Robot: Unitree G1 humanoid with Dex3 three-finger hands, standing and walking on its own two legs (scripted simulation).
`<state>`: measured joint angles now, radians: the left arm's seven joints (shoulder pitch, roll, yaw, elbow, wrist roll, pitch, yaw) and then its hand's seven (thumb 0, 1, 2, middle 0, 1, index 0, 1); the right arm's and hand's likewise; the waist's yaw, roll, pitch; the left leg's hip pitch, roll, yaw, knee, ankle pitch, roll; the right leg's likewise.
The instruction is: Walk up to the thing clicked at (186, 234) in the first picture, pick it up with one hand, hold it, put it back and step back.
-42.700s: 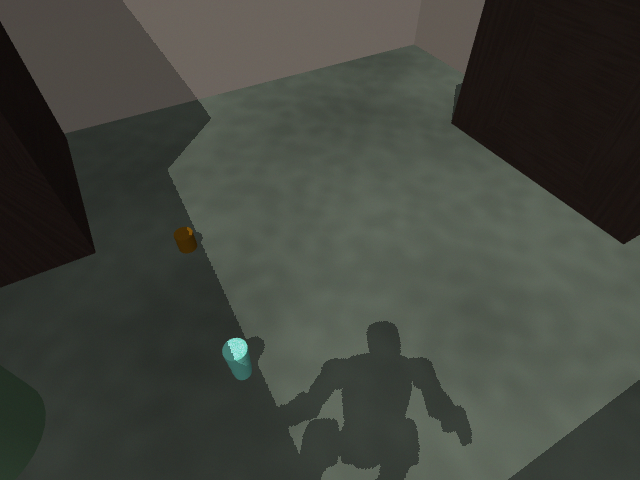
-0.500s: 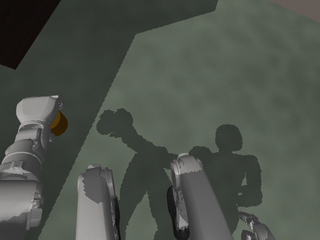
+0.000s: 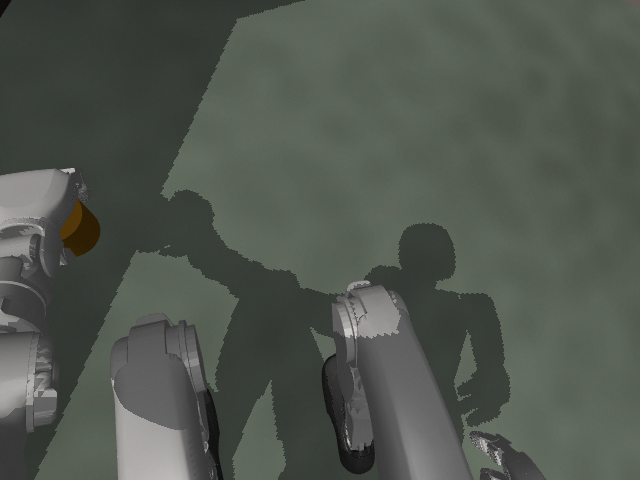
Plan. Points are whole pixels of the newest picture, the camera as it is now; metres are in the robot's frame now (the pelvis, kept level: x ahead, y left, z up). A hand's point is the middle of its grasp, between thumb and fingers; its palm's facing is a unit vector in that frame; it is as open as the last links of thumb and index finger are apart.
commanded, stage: crouch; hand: left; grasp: from above
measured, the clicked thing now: (61, 223) +0.46 +0.28 -0.20
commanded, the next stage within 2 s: lower in 0.32 s
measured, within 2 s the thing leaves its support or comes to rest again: rests again in 1.34 s
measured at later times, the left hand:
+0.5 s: hand (64, 231) +0.46 +0.28 -0.21, palm faces -0.47 -0.05 -0.88, open 9.8 cm
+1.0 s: hand (81, 238) +0.46 +0.28 -0.27, palm faces -0.47 -0.06 -0.88, open 9.8 cm
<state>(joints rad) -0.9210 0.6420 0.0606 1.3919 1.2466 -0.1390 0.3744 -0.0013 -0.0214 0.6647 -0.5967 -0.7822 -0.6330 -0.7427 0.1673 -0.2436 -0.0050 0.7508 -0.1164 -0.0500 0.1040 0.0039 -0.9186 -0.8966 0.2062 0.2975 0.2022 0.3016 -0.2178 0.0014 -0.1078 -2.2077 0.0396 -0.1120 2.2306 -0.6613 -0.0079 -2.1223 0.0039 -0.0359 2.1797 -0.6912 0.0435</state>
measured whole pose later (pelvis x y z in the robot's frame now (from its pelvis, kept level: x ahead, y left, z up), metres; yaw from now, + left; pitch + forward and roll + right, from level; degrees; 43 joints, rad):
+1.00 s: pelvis +0.00 +0.00 -0.07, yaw -4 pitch +33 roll -9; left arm -0.98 0.79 0.13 1.56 1.30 -0.20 0.49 0.00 -0.02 0.66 -0.60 -0.77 -0.64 -0.74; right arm 0.13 -0.27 0.10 0.76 -0.19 -0.09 0.15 0.00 -0.92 -0.89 0.21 0.30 0.20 0.30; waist -0.27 -0.05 0.01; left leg -2.38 0.03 -0.19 2.47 -0.69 -0.03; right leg -2.28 0.03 -0.08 2.39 -0.70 0.05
